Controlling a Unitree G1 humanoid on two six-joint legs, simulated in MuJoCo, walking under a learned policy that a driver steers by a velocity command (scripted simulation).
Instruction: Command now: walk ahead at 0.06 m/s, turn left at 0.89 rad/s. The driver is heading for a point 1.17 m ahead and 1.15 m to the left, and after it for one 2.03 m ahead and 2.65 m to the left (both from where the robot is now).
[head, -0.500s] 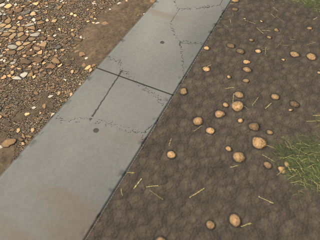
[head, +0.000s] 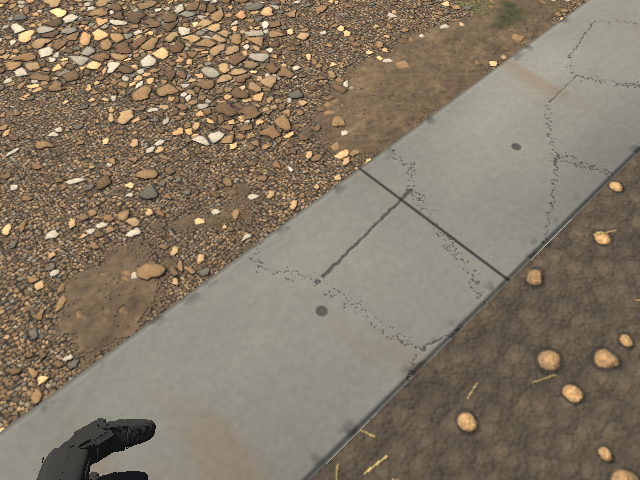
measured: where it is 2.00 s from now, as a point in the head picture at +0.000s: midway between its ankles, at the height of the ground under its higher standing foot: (229, 474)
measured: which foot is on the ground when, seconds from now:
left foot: down 0.00-0.22, up 0.24-0.66, down 0.68-1.00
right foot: up 0.00-0.20, down 0.22-0.68, up 0.70-1.00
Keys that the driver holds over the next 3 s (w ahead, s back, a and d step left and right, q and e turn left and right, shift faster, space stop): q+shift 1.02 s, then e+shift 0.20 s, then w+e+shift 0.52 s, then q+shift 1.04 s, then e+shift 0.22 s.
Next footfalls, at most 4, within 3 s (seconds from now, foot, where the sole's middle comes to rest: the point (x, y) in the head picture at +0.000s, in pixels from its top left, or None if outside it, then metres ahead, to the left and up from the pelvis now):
0.22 right None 0.18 -0.16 -0.77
0.68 left None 0.02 0.07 -0.77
1.12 right None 0.22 -0.01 -0.77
1.74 right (287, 465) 0.45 0.07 -0.77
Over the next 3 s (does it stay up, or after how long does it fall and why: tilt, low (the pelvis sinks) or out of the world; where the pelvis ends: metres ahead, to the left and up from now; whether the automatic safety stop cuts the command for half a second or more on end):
stays up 0.69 0.21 0.00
